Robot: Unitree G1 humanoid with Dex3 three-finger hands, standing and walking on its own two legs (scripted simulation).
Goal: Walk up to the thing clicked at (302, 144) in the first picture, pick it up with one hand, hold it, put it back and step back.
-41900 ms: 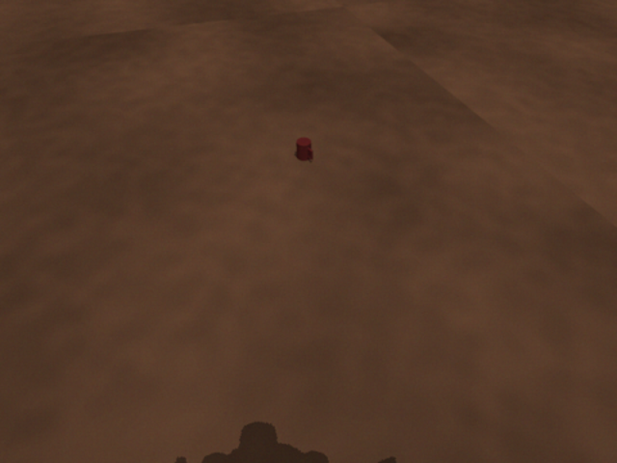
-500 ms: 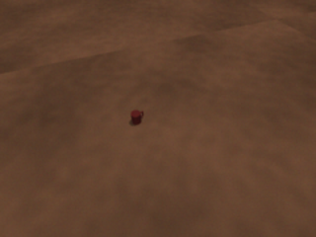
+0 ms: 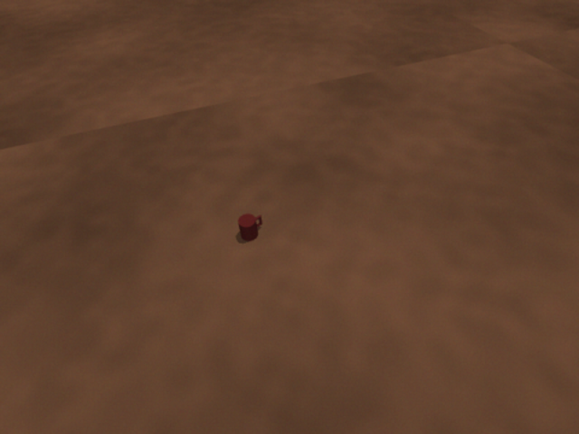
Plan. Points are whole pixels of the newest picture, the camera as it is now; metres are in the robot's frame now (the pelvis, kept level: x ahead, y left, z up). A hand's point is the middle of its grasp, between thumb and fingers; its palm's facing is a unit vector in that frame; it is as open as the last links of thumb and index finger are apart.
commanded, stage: step back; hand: left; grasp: from above
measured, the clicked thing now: (251, 225) +1.07 +0.24 -0.72
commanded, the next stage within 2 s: stand in 0.30 s
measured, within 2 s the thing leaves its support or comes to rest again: neither
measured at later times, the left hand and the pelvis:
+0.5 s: hand out of the picture +0.13 +0.28 -0.15, palm faces +0.00 -0.94 -0.33, open 7.4 cm; pelvis +0.03 +0.03 +0.01, yaw +0 degrees
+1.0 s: hand out of the picture +0.06 +0.27 -0.15, palm faces -0.04 -0.94 -0.33, open 7.4 cm; pelvis +0.00 +0.02 +0.01, yaw +0 degrees
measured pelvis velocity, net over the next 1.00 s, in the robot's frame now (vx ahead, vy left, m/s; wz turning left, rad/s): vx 0.00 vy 0.02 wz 0.00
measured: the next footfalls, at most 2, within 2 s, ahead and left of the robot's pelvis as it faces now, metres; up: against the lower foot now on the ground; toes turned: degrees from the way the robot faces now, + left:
left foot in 0.08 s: +0.08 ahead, +0.15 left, +0.00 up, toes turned +1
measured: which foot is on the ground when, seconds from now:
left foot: up 0.00-0.06, down 0.08-1.00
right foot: down 0.00-1.00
